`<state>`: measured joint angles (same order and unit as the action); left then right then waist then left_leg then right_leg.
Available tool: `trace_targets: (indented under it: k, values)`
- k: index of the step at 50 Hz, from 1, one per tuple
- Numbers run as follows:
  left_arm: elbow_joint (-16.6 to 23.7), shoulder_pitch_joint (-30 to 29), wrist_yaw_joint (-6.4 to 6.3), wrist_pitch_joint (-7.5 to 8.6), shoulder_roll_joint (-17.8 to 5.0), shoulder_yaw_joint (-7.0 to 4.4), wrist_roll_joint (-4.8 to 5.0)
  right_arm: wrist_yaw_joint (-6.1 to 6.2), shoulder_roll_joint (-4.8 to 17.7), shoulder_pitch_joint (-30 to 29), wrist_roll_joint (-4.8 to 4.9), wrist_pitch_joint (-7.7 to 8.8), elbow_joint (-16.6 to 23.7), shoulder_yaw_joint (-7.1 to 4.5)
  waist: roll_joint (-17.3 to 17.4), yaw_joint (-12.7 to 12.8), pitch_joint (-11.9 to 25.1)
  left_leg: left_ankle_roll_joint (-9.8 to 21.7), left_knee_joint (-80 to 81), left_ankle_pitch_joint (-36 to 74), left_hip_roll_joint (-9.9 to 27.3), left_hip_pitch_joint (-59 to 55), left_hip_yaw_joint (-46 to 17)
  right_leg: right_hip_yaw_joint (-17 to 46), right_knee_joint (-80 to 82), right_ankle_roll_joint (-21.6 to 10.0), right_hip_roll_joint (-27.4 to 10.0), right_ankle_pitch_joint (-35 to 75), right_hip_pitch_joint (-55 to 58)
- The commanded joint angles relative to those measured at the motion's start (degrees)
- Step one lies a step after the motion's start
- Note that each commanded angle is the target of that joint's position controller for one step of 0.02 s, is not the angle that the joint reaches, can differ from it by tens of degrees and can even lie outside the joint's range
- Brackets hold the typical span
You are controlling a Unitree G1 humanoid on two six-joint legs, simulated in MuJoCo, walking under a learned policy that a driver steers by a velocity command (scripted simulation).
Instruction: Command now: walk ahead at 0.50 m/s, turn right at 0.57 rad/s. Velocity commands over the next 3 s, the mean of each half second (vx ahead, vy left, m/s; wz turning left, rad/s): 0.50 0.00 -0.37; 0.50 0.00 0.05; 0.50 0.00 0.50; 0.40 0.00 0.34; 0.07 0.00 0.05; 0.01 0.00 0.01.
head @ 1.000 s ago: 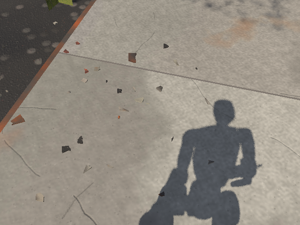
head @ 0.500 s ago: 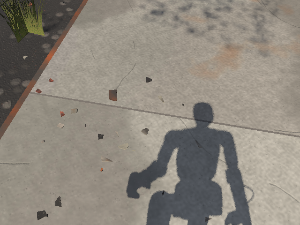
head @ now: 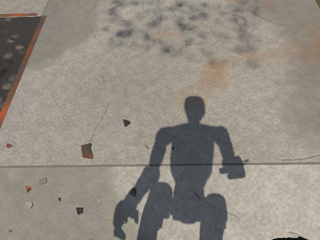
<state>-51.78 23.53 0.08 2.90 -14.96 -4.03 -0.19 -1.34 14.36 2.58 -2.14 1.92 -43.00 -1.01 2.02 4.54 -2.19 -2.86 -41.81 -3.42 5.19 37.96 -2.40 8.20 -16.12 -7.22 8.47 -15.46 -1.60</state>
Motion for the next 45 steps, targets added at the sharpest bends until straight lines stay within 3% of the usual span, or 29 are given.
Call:
trace_targets:
  k: [1, 3, 5, 6, 7, 8, 9, 10, 11, 12, 14, 17, 23, 26, 28, 29, 30, 31, 32, 33, 34, 35, 36, 37, 38, 40, 45]
  values:
    - [2.4, 4.7, -0.67, 0.21, -9.4, -2.1, -0.59, -0.08, 4.5, -8.5, 0.4, 1.46, 6.9, -0.45, -6.4, 1.3, 0.2, 0.9, 5.4, 0.5, -3.6, 0.6, 2.1, 11.6, -1.5, -5.5, -14.8, 32.5, 3.8]
    - [3.6, 2.1, -1.1, 0.33, -10.5, -2.38, -0.8, 0.09, 6.0, -5.4, 0.59, 2.02, 6.7, -0.71, -7.1, -1.1, 0.8, 2.3, 10.2, -1.7, -4.6, -6.5, 1.1, 13.1, -4.0, -3.8, -15.5, 34.2, 2.9]
    - [4.9, -1.7, -0.63, 0.8, -11.7, -2.58, -0.73, 1.04, 8.7, 6.0, 0.75, 2.75, 3.5, -1.84, -6.3, -6.6, 5.5, 4.4, 14.2, -4.6, -7.3, -23.3, 2.1, 12.1, -14.1, -1.2, -13.1, 42.5, -1.3]
    - [5.4, -2.5, 0.03, 1.3, -10.6, -2.25, -0.09, 1.84, 10.9, 14.0, 0.12, 3.52, 2.0, -2.62, -3.0, -10.6, 10.6, 6.4, 16.6, -4.3, -2.9, -36.2, -1.4, 9.5, -25.8, 0.2, -9.5, 37.1, -6.9]
    - [7.7, -0.4, 0.27, 1.69, -5.2, -0.84, 1.44, 2.91, 15.8, 21.8, -1.48, 3.53, 2.2, -3.77, 5.4, -12.1, 19.9, 9.9, 18.1, -14.4, 12.9, -51.1, -18.3, 3.5, -43.1, 1.8, -4.7, 14.6, -17.9]
    - [9.1, 4.7, 0.2, 1.41, -5.1, -0.6, 1.16, 2.57, 17.7, 19.0, -0.98, 2.51, 2.2, -4.46, 17.1, -7.1, 23.2, 15.7, 25.0, -14.9, 21.3, -54.6, -42.5, -1.1, -53.3, 2.3, 0.5, -16.3, -30.1]
    - [6.5, 4.5, -0.24, 0.42, -7.8, -0.82, -0.76, 2.1, 12.3, 14.8, -0.32, 1.93, 3.0, -3.72, 6.8, -5.6, 14.5, 16.3, 24.9, -21.2, 19.5, -46.8, -39.0, -0.6, -58.2, 2.2, -4.7, -12.3, -34.0]
    - [6.3, 0.6, 0.35, 0.18, -7.3, -0.63, -1.46, 1.75, 7.5, 12.1, 0.2, 1.95, 3.2, -2.59, 0.1, -5.9, 7.5, 15.4, 26.0, -20.0, 16.0, -39.1, -29.8, -1.2, -56.6, 2.5, -6.5, -7.6, -33.6]
    - [6.7, -1.3, 0.81, 0.06, -5.8, -0.32, -1.46, 1.51, 5.5, 10.9, 0.02, 2.11, 2.6, -1.98, -0.7, -5.0, 3.7, 13.8, 28.1, -15.1, 12.7, -33.6, -22.4, -1.5, -53.0, 2.9, -8.0, -5.3, -32.4]
    - [7.3, -2.4, 1.27, -0.33, -5.3, -0.18, -1.97, 1.54, 5.4, 11.5, 0.07, 2.55, 1.5, -1.82, 2.2, -4.4, 2.2, 13.0, 29.2, -10.1, 10.5, -30.8, -17.7, -1.6, -50.4, 3.3, -9.1, -4.7, -31.4]
    - [7.1, -1.7, 1.9, -1.26, -4.7, 0.11, -2.24, 1.05, 6.1, 13.4, 0.56, 3.66, -0.2, -1.98, 4.3, -3.6, 2.4, 12.9, 30.2, -0.2, 8.5, -28.7, -12.1, -2.4, -48.7, 3.9, -8.7, -3.8, -29.2]
    - [8.7, -6.0, 2.37, -1.46, -4.4, 0.49, -2.28, 0.5, 7.0, 15.6, 1.25, 4.7, -1.9, -2.35, 3.7, -3.6, 2.0, 14.2, 32.4, 4.2, 8.6, -30.1, -7.8, -2.6, -44.6, 4.7, -9.3, 0.0, -33.0]
    - [12.9, -19.4, 3.4, -0.7, -1.9, 2.67, -1.96, 0.15, 7.7, 19.0, 1.64, 4.09, -4.6, -2.65, 3.6, -6.1, -0.5, 12.9, 34.4, 5.8, 5.5, -29.0, 0.5, -9.6, -24.5, 6.0, -11.7, 10.8, -29.5]
    - [14.0, -22.4, 2.98, -0.41, -3.0, 2.72, -1.69, 0.13, 9.2, 22.1, 1.48, 3.66, -6.2, -3.09, 3.9, -7.1, -0.6, 12.2, 32.2, 8.9, 7.5, -32.3, -0.1, -11.3, -19.2, 5.0, -10.9, 9.0, -26.6]
    - [14.1, -21.9, 2.49, -0.09, -3.7, 2.5, -1.85, 0.32, 10.0, 22.6, 1.37, 3.07, -6.9, -3.31, 3.9, -6.5, -0.5, 11.7, 29.1, 12.9, 8.8, -34.9, -0.4, -12.1, -16.3, 3.6, -9.9, 5.7, -24.1]
    - [13.2, -19.0, 2.2, 0.2, -3.9, 2.27, -2.14, 0.44, 10.2, 22.4, 1.49, 2.76, -7.2, -3.33, 3.5, -5.0, 0.6, 11.1, 25.0, 18.4, 8.4, -35.5, 0.5, -12.8, -13.7, 2.7, -8.6, 5.1, -19.8]
    - [10.9, -12.6, 1.74, 0.75, -4.7, 1.69, -2.7, 0.52, 9.5, 22.6, 1.7, 2.46, -7.6, -3.06, 1.2, -2.1, 3.8, 10.0, 16.1, 23.7, 6.1, -34.5, 3.0, -13.0, -9.7, 1.6, -7.1, 5.8, -11.1]
    - [8.1, -3.2, 1.07, 1.3, -7.5, 0.62, -3.64, 0.62, 7.7, 22.4, 1.78, 2.51, -6.8, -2.39, -2.0, 1.5, 10.0, 8.6, 4.0, 17.7, 3.4, -28.1, 5.2, -7.6, -9.3, -0.5, -11.8, 3.7, 2.0]
    - [7.7, 3.6, 0.25, 1.44, -13.9, -0.86, -4.44, 0.35, 2.6, 23.5, 2.7, 2.72, -3.3, -0.98, -13.7, 2.7, 16.8, 5.9, -15.7, -6.9, -3.3, -11.2, 9.1, 15.8, -4.9, -5.3, -28.7, -3.3, 16.6]
    - [6.9, 4.0, 0.13, 0.52, -15.2, -1.6, -1.7, 0.72, 6.2, 24.4, 1.65, 2.32, -3.7, -2.15, -16.3, 1.8, 17.9, 6.1, -25.3, -26.6, -7.4, -1.8, 4.2, 30.0, 1.0, -8.9, -32.9, -1.3, 16.6]
    - [7.3, -0.6, 0.25, 0.27, -11.7, -0.81, -0.84, 0.82, 7.7, 21.3, 0.98, 1.86, -3.7, -2.69, -9.8, -0.2, 10.0, 6.8, -28.1, -23.5, -3.4, 1.7, 0.9, 21.5, 0.3, -8.0, -30.0, -1.5, 11.3]
    - [7.7, -4.4, 0.52, 0.6, -8.0, 0.15, -0.76, 0.36, 6.4, 19.0, 1.19, 2.08, -3.4, -2.29, -7.3, -1.6, 5.2, 6.8, -25.9, -19.3, -1.6, 1.0, 0.7, 14.9, 1.9, -6.8, -27.0, 1.6, 4.4]
    - [7.7, -6.8, 0.65, 0.9, -5.9, 0.73, -0.86, 0.14, 5.3, 18.6, 1.39, 1.86, -3.8, -2.18, -6.7, -3.5, 2.8, 6.6, -22.5, -16.6, 0.0, -1.7, 1.0, 9.8, 4.2, -4.7, -24.0, 3.8, -0.7]
    - [7.3, -7.6, 0.54, 1.25, -4.8, 1.07, -0.65, -0.09, 5.1, 19.2, 0.65, 1.21, -4.2, -2.16, -7.7, -4.9, 1.4, 5.9, -20.3, -15.3, 0.8, -4.2, 1.3, 6.5, 5.7, -3.7, -22.0, 7.1, -4.3]
    - [6.9, -7.7, 0.47, 1.63, -4.6, 1.13, -0.77, -0.45, 4.4, 20.1, 0.18, 0.57, -5.0, -2.03, -7.6, -5.6, 1.6, 5.4, -20.1, -13.7, 0.6, -6.1, 1.8, 4.0, 6.7, -3.6, -20.8, 10.4, -5.8]
    - [5.8, -6.1, 0.34, 2.47, -5.4, 0.73, -0.69, -1.01, 3.9, 19.4, 0.38, -0.09, -5.1, -2.11, -6.4, -6.1, 1.5, 4.8, -20.0, -10.9, 0.2, -4.9, 1.6, 0.6, 8.3, -4.1, -20.9, 15.2, -5.5]
    - [3.1, -2.3, 0.09, 3.05, -5.3, 0.62, -0.83, -1.19, 3.3, 9.9, 0.63, -0.45, -2.5, -2.24, -5.1, -4.3, -2.0, 3.9, -12.6, -1.8, -0.4, 2.7, -0.6, -6.9, 10.7, -3.4, -20.9, 17.8, -2.7]
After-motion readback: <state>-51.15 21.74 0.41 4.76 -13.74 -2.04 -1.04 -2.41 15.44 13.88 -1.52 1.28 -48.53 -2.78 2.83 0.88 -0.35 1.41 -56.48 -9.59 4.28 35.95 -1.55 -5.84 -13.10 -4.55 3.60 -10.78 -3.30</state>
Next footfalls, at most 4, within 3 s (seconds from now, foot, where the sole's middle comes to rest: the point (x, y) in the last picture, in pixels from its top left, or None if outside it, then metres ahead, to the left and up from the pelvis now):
0.12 left None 0.26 0.13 -0.78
0.62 right None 0.44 -0.13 -0.78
1.16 left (184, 171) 0.76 0.01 -0.78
1.68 right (209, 114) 1.11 -0.11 -0.78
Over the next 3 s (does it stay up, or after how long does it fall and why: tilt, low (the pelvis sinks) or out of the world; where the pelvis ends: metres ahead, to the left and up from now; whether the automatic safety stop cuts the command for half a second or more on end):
stays up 1.09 -0.01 0.00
